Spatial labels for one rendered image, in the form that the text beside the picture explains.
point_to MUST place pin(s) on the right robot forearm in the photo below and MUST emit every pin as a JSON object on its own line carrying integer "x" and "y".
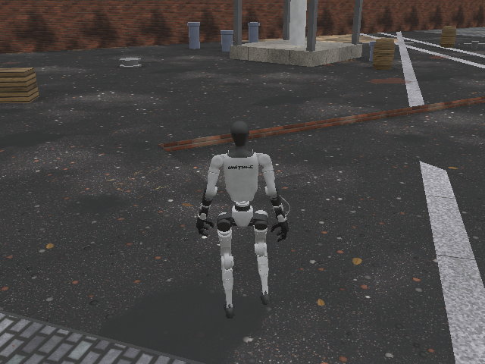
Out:
{"x": 277, "y": 206}

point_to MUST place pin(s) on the left robot forearm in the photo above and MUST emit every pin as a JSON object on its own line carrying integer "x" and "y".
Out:
{"x": 205, "y": 205}

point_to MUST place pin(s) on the right robot hand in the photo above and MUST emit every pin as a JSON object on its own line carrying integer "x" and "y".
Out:
{"x": 283, "y": 231}

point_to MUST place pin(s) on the right robot thigh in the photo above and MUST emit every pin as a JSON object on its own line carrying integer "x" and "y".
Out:
{"x": 260, "y": 223}

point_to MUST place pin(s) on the left robot hand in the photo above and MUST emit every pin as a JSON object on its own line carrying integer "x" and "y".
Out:
{"x": 200, "y": 225}

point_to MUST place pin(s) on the robot left upper arm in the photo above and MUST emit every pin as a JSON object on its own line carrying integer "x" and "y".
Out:
{"x": 213, "y": 173}

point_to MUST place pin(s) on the right robot foot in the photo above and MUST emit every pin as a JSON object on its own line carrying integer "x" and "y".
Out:
{"x": 266, "y": 298}

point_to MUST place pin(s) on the robot right upper arm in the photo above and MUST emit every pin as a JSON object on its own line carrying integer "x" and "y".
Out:
{"x": 265, "y": 161}

